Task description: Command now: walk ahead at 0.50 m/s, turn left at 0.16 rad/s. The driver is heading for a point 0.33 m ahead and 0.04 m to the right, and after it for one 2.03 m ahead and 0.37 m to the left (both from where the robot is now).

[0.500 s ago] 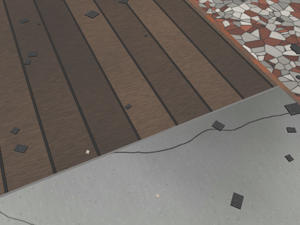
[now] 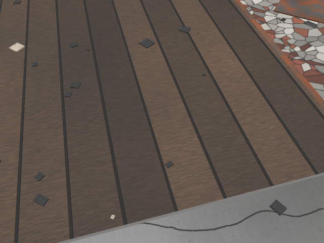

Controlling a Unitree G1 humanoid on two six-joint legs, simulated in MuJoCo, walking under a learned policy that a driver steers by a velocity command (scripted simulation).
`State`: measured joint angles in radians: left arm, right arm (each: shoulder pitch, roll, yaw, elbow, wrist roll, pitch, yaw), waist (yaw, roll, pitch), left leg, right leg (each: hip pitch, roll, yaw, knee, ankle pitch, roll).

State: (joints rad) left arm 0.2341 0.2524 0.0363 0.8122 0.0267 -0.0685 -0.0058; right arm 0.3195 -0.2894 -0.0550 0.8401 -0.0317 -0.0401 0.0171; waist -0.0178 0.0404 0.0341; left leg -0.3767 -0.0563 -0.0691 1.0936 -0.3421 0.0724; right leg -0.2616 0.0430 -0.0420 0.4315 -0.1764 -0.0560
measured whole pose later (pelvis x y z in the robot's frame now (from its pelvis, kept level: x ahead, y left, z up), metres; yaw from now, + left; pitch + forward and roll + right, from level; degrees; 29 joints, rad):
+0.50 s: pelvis +0.21 +0.04 +0.00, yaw +0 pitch +0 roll -1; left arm 0.29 0.22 0.03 0.96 0.02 -0.02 0.01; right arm 0.15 -0.20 0.00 0.87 -0.01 -0.06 -0.01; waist 0.03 -0.02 0.08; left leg -0.32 -0.03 0.07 0.43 -0.11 0.09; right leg -0.34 0.01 0.02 0.99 -0.46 -0.01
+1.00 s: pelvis +0.26 +0.02 +0.00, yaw +1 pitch -2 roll +0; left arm 0.28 0.16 0.00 1.11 0.01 -0.01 0.04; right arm 0.28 -0.18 -0.01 1.08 -0.01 -0.01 -0.03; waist -0.01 0.00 0.02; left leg -0.20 -0.03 0.06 0.37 -0.15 0.05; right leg -0.14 0.00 -0.01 0.40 -0.23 -0.01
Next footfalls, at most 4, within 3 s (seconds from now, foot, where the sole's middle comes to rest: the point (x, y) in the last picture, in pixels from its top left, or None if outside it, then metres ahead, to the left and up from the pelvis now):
0.34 left None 0.33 0.11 -0.78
0.72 right None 0.29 -0.09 -0.78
2.66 left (156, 200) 0.68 0.08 -0.78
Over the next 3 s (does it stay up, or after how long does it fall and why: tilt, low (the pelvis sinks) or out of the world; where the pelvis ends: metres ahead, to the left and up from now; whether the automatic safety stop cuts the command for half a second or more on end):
stays up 0.67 0.01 0.00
